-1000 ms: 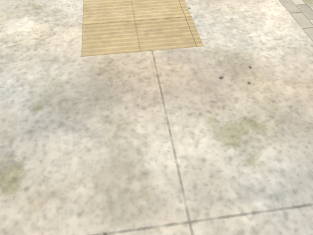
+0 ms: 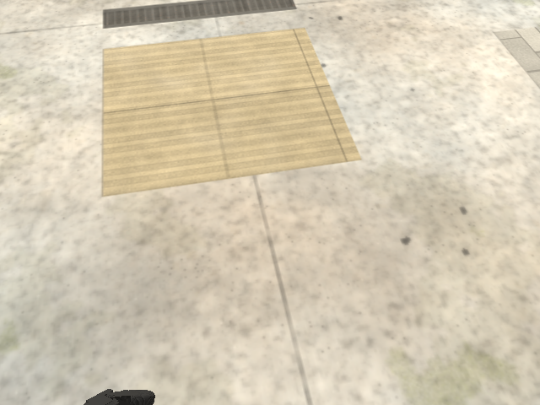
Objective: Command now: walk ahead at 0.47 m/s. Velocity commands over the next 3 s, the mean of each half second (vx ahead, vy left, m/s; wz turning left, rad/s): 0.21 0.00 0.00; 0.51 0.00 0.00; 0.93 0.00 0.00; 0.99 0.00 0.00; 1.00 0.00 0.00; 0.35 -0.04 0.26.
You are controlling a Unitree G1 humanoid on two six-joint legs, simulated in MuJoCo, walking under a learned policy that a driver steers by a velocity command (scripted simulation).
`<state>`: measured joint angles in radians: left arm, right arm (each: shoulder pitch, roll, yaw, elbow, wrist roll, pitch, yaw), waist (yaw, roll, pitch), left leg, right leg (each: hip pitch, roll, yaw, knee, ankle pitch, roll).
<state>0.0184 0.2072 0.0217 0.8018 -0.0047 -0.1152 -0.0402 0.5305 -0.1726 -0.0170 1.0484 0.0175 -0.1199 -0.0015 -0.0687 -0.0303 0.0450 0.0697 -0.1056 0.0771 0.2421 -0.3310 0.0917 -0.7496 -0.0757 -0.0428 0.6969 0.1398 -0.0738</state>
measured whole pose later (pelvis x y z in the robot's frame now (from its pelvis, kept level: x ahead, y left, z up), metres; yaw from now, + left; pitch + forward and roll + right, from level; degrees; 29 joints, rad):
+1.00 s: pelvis +0.39 -0.03 +0.01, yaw -1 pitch +3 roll +0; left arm 0.34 0.23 0.05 0.95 0.03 -0.10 -0.02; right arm 0.27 -0.24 -0.08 0.95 -0.04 -0.08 0.04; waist 0.02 0.03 -0.06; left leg -0.50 0.07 0.00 1.09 -0.27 0.09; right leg -0.20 0.02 -0.07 0.43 -0.29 -0.05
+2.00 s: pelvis +1.25 -0.03 +0.01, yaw +0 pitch +0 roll -2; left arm 0.42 0.27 0.06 1.00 0.02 -0.10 -0.01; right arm 0.18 -0.26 -0.03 0.84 -0.04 -0.08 0.03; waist 0.03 0.03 0.02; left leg -0.58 0.10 -0.05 1.21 -0.21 0.09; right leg -0.13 0.10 -0.11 0.36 -0.23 -0.10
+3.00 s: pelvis +2.09 -0.02 +0.01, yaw +8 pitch +3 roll -1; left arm 0.11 0.30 0.00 0.83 0.05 0.00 0.05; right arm 0.05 -0.32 -0.04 0.73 0.00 -0.01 -0.01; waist 0.01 0.04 0.06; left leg -0.67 0.05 0.02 0.85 -0.13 -0.07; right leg -0.29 0.01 -0.23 0.38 -0.14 -0.08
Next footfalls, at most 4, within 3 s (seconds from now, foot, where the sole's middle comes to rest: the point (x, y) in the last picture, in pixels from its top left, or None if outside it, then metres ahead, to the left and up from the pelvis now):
0.10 right None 0.33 -0.07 -0.77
0.50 left None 0.30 0.15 -0.77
0.88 right None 0.38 -0.12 -0.77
1.30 left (230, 278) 0.82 0.08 -0.77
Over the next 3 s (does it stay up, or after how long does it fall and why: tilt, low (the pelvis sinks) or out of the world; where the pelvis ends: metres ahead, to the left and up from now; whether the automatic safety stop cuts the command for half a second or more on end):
stays up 2.09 -0.02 0.01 its command is cut before an obstacle after 2.5 s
